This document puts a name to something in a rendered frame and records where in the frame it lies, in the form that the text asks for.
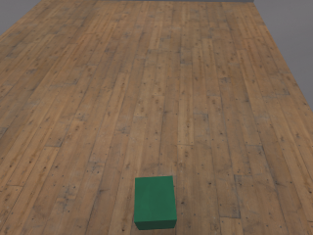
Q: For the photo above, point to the carton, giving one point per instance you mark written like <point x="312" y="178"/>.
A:
<point x="154" y="203"/>

